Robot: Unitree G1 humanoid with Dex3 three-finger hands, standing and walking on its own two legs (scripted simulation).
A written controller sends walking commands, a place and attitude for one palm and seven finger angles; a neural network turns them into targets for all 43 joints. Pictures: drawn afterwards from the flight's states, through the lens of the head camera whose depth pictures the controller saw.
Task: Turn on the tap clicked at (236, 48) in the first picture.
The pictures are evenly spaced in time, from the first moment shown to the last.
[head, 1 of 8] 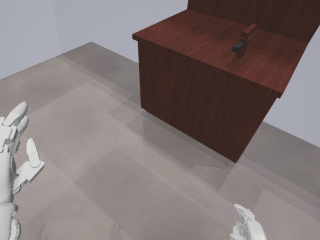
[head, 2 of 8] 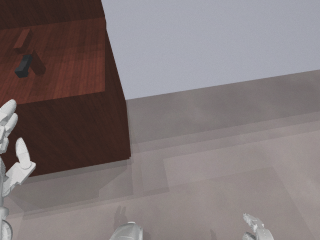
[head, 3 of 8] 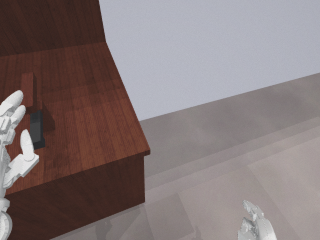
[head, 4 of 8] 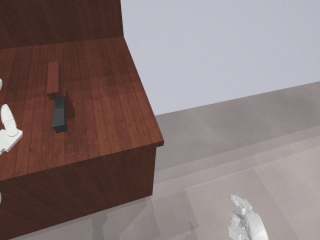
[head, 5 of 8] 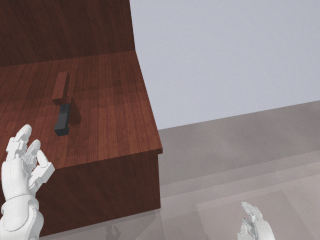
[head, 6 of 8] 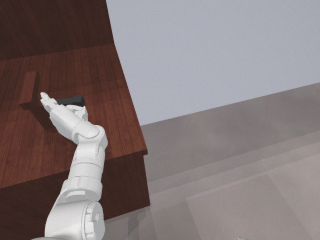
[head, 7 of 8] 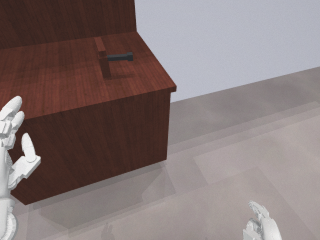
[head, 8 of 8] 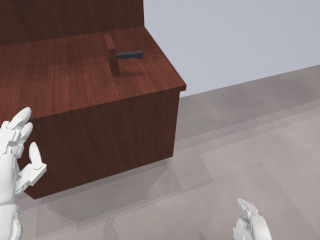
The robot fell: no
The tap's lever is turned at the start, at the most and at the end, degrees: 0 78 78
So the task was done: yes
